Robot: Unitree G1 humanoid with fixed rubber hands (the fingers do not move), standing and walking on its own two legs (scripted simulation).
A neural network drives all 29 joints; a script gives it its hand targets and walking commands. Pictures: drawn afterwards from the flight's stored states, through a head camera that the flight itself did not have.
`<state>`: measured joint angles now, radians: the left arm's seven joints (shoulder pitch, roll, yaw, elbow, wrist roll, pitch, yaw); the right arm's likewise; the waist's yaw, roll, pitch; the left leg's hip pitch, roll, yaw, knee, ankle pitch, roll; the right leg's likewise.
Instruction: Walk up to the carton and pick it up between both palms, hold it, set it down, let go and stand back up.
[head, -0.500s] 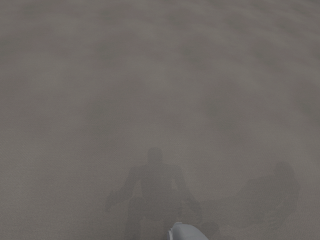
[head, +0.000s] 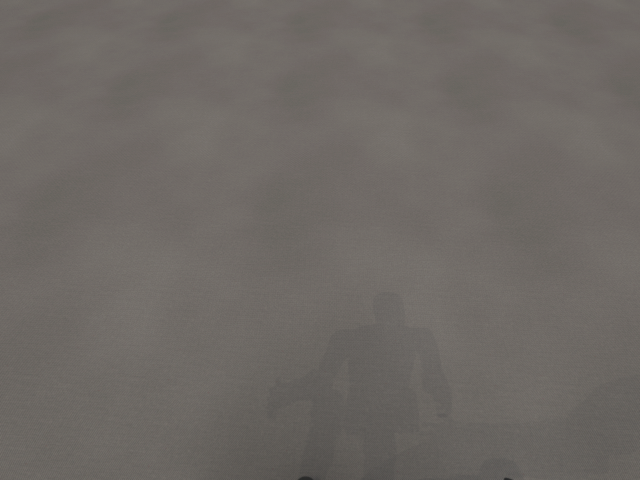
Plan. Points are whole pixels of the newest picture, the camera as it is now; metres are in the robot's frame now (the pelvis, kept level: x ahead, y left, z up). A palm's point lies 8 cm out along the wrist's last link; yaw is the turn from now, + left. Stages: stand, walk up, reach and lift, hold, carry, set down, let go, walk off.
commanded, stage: walk up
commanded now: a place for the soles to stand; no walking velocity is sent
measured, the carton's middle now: out of the picture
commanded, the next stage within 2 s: none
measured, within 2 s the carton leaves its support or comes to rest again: neither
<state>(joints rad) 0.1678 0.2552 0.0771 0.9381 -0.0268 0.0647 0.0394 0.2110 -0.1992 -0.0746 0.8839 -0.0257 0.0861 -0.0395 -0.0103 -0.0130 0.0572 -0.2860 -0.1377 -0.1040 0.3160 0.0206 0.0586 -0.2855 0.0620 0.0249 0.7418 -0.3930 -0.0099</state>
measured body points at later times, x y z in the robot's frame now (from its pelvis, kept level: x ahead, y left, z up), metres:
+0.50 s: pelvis -0.15 -0.03 +0.00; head -0.14 -0.08 +0.45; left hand -0.06 +0.26 -0.09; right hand -0.17 -0.31 -0.16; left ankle -0.29 +0.10 -0.65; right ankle -0.02 -0.07 -0.74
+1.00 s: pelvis -0.29 +0.02 +0.01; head -0.23 +0.07 +0.45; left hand -0.35 +0.31 -0.14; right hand -0.19 -0.22 -0.13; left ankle -0.34 +0.05 -0.74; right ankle -0.28 -0.10 -0.68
